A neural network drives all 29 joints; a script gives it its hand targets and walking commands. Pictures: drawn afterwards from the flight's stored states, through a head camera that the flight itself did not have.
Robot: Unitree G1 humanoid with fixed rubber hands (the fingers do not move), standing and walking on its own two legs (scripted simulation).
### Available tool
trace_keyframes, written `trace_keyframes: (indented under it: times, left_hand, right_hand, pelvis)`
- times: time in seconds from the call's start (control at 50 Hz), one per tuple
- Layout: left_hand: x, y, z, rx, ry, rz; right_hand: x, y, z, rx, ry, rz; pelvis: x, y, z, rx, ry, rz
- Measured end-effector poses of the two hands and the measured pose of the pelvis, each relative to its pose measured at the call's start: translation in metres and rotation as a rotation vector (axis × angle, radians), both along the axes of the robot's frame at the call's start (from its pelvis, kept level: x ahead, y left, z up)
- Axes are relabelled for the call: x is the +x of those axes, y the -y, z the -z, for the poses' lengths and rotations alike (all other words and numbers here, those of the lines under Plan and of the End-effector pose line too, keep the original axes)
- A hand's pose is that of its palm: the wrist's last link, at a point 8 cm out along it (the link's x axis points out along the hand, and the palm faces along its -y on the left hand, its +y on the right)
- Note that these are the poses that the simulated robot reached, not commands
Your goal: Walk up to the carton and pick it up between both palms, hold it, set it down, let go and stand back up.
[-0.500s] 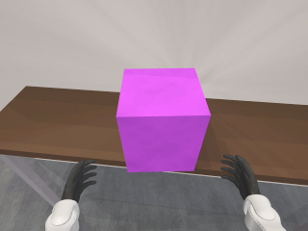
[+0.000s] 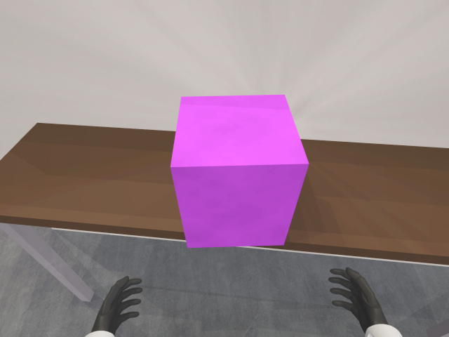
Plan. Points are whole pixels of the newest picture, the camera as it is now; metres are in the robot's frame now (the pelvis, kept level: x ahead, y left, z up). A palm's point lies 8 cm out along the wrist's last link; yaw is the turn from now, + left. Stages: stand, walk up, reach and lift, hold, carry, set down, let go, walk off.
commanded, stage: set down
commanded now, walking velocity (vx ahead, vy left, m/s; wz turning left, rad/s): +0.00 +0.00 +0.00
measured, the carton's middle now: (234, 173) +0.44 +0.01 +0.06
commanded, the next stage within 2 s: let go in 0.24 s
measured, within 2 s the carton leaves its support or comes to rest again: neither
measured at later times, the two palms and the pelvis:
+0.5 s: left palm out of the picture +0.16 +0.23 -0.08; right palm out of the picture +0.16 -0.23 -0.08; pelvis +0.00 +0.00 +0.00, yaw +0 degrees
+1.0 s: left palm out of the picture +0.10 +0.26 -0.11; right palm out of the picture +0.10 -0.25 -0.12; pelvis -0.01 -0.01 -0.01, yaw +5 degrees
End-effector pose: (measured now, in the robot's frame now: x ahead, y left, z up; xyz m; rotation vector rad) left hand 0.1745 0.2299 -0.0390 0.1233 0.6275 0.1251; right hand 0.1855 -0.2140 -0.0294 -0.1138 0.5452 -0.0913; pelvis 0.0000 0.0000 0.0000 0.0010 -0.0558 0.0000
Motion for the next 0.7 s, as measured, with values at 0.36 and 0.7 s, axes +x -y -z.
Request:
trace_keyframes:
  times: [0.36,0.7]
  left_hand:
    - [-0.014,-0.002,0.037,0.033,-0.174,0.021]
    - [-0.008,0.003,0.041,0.051,-0.190,0.032]
  right_hand:
    - [-0.018,0.013,0.039,-0.051,-0.143,-0.016]
    - [-0.020,0.024,0.047,-0.073,-0.150,-0.028]
  pelvis:
    - [0.003,0.001,0.002,0.001,0.001,-0.003]
    - [0.003,0.005,0.003,0.001,0.005,-0.008]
